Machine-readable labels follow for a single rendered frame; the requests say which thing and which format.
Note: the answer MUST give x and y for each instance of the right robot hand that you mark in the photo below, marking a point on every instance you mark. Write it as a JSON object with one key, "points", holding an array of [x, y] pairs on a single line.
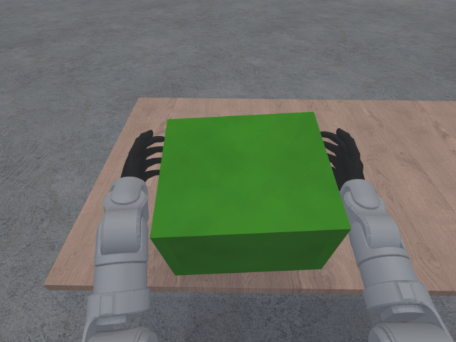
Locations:
{"points": [[347, 162]]}

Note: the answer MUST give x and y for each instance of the left robot hand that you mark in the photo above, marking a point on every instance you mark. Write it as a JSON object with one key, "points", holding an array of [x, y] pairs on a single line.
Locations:
{"points": [[136, 163]]}

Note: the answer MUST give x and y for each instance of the robot right forearm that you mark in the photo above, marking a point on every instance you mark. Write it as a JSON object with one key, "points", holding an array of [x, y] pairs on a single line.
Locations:
{"points": [[391, 287]]}

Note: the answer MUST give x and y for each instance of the table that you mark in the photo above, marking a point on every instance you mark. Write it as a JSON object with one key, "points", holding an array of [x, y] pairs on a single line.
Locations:
{"points": [[408, 151]]}

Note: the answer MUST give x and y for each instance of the robot right upper arm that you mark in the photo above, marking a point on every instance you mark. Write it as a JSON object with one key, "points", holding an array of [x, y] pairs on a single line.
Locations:
{"points": [[407, 332]]}

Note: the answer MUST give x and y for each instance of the carton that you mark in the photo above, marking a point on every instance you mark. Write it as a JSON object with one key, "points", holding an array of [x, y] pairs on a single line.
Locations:
{"points": [[246, 193]]}

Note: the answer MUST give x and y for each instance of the robot left upper arm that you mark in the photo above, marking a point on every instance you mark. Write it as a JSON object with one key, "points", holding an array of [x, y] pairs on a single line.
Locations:
{"points": [[137, 334]]}

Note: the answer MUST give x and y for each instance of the robot left forearm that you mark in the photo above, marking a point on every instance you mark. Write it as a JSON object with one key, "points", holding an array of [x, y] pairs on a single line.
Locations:
{"points": [[120, 290]]}

